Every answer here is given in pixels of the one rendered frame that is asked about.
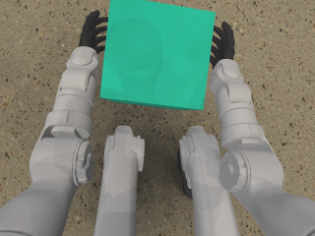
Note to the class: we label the robot right hand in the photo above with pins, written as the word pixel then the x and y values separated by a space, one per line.
pixel 225 44

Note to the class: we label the right robot forearm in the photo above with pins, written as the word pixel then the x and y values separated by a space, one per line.
pixel 233 100

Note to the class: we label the carton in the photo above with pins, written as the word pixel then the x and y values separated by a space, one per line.
pixel 157 54

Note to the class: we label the robot left hand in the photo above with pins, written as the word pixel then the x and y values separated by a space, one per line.
pixel 89 33

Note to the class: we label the right robot shin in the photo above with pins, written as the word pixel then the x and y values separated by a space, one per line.
pixel 213 141

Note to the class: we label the left robot thigh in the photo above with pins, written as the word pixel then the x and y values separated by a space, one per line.
pixel 117 205

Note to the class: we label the left robot upper arm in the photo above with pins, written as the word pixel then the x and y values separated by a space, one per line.
pixel 59 166

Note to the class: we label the right robot upper arm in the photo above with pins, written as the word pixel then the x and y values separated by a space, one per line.
pixel 256 179

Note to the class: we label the left robot forearm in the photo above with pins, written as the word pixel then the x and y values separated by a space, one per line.
pixel 71 116

